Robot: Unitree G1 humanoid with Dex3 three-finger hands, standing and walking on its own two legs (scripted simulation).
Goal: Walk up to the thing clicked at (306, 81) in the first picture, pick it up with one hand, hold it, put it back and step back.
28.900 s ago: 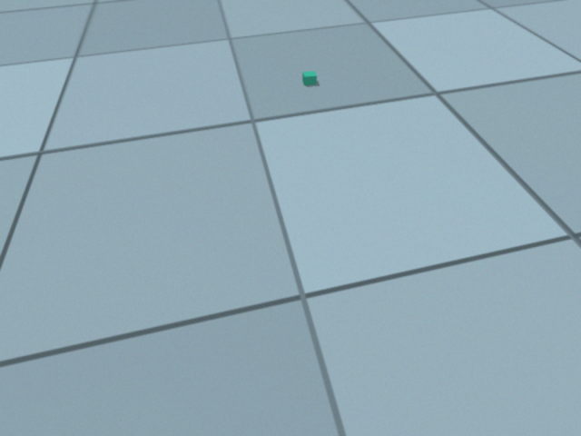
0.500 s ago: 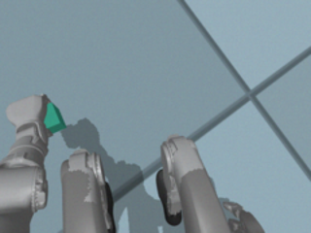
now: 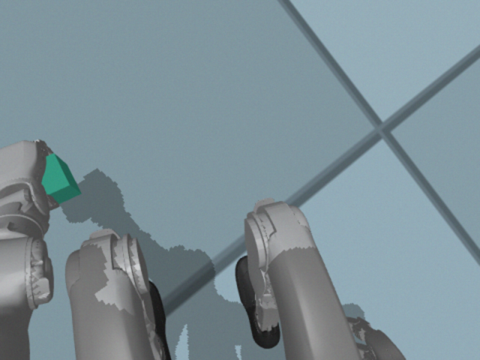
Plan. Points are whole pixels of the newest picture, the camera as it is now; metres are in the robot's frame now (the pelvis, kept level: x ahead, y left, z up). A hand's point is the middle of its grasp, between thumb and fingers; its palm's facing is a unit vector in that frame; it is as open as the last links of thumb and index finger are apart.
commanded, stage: lower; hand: left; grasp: from above
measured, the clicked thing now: (44, 184) +0.43 +0.29 -0.23
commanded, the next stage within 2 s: rest in 0.08 s
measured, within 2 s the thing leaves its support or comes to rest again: neither
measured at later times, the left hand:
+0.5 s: hand (51, 182) +0.43 +0.29 -0.25, palm faces -0.42 -0.21 -0.89, open 9.5 cm
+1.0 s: hand (54, 184) +0.43 +0.29 -0.27, palm faces -0.40 -0.21 -0.89, open 9.5 cm
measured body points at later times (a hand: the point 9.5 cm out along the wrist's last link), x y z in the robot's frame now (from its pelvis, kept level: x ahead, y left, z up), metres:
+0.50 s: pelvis +0.01 +0.00 -0.03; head +0.27 +0.07 +0.33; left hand +0.45 +0.29 -0.20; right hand +0.05 -0.25 -0.14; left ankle +0.08 +0.13 -0.30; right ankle +0.09 -0.11 -0.30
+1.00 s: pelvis +0.00 +0.01 -0.04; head +0.26 +0.08 +0.32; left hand +0.45 +0.29 -0.22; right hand +0.03 -0.26 -0.12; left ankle +0.08 +0.13 -0.30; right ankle +0.09 -0.11 -0.30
